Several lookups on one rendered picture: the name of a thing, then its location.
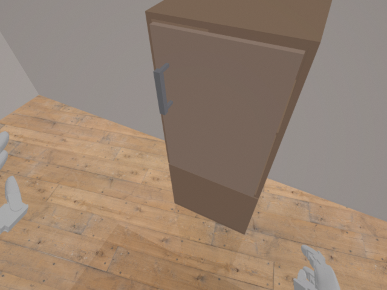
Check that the left robot hand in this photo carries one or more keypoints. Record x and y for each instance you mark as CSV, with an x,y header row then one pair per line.
x,y
12,212

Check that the right robot hand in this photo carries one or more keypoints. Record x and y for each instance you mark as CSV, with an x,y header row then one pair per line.
x,y
323,276

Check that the cupboard door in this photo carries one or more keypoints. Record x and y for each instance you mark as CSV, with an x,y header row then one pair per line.
x,y
229,95

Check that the handle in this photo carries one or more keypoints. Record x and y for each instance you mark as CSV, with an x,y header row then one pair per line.
x,y
160,89

